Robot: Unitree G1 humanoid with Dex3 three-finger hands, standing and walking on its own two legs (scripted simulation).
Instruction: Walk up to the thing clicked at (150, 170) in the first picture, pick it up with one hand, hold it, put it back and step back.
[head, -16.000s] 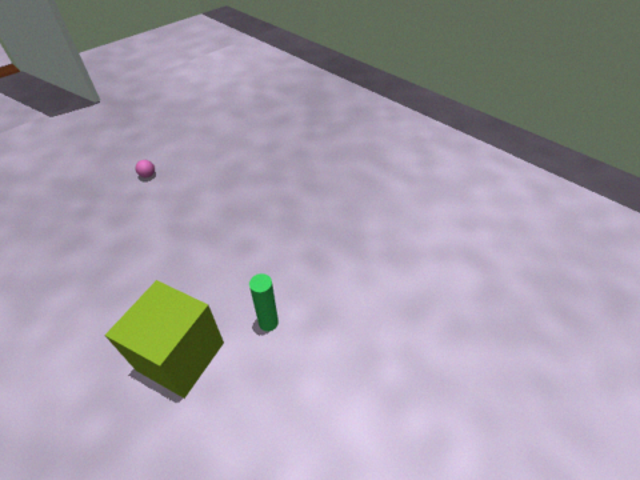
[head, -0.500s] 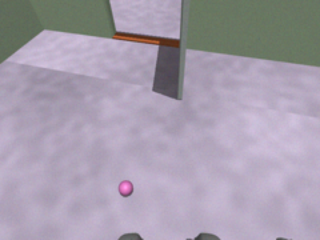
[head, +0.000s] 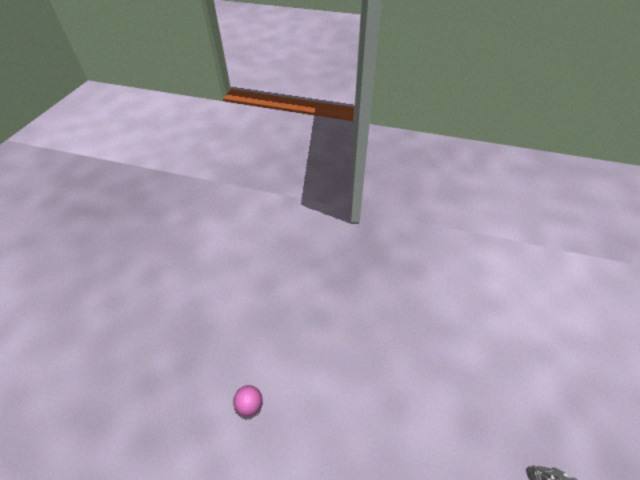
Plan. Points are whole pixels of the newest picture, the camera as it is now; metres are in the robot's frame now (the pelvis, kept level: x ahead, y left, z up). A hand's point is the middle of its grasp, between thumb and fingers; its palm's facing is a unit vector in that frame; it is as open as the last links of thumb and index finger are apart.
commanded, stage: walk up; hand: left
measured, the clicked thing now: (247, 400) +0.45 +0.25 -0.73
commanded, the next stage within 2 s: stand in 0.72 s
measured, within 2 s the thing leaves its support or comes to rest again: neither
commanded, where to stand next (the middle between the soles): +0.04 +0.01 m, yaw -1 degrees
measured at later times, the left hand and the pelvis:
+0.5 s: hand out of the picture +0.09 +0.26 -0.15, palm faces -0.02 -0.94 -0.34, open 7.4 cm; pelvis +0.01 +0.01 +0.01, yaw +0 degrees
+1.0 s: hand out of the picture +0.09 +0.26 -0.15, palm faces -0.03 -0.94 -0.34, open 7.4 cm; pelvis +0.02 +0.00 +0.01, yaw +0 degrees
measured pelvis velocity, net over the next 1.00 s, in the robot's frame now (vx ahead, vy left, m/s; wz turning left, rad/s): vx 0.02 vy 0.00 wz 0.00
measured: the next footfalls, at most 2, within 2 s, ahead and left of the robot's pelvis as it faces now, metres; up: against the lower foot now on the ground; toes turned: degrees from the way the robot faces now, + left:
none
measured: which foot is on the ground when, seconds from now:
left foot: down 0.00-1.00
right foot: down 0.00-1.00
